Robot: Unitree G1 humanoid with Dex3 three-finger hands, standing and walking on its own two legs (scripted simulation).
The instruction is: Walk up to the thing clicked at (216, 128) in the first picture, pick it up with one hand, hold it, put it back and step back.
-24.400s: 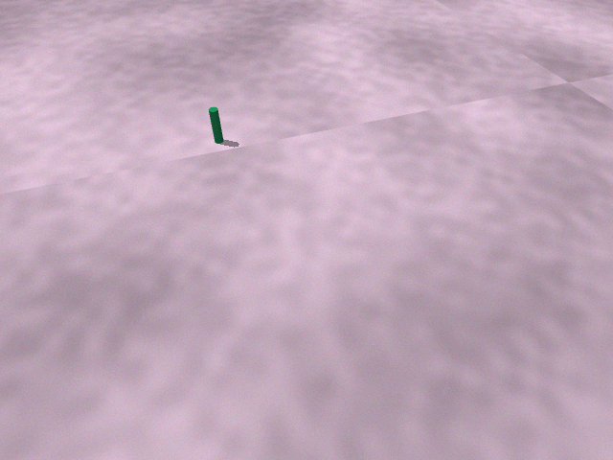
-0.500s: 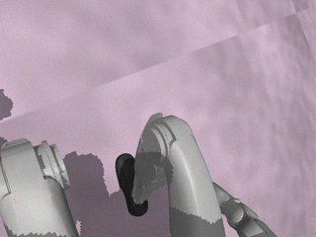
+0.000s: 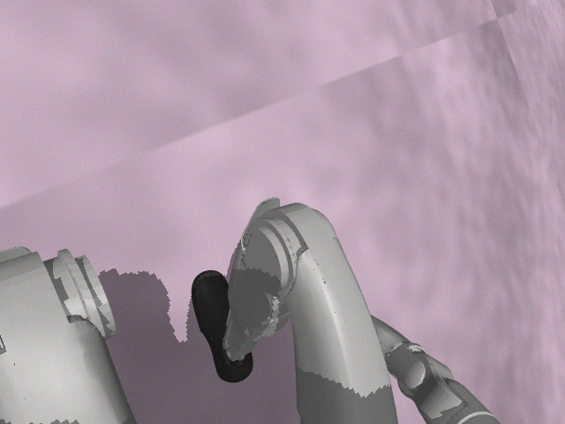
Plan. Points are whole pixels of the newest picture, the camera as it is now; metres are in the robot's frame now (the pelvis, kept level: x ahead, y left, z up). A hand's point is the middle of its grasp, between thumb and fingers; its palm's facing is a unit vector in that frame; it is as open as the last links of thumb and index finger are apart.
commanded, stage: loosen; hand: left
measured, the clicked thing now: out of the picture +0.45 +0.34 -0.19
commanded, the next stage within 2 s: open in 0.14 s
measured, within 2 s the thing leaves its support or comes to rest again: neither
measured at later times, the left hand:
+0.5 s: hand out of the picture +0.46 +0.33 -0.15, palm faces +0.47 -0.88 -0.01, open 10.2 cm
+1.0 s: hand out of the picture +0.46 +0.37 -0.13, palm faces +0.51 -0.86 +0.01, open 17.2 cm
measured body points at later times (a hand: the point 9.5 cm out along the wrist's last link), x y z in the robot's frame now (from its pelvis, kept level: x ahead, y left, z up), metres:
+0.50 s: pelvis +0.00 +0.00 +0.00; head +0.23 +0.18 +0.33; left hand +0.43 +0.38 -0.15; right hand +0.15 -0.25 -0.04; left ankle +0.08 +0.12 -0.26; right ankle +0.14 -0.12 -0.26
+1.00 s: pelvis +0.00 +0.00 +0.00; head +0.23 +0.19 +0.33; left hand +0.42 +0.41 -0.12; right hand +0.15 -0.25 -0.03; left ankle +0.08 +0.12 -0.26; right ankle +0.14 -0.11 -0.26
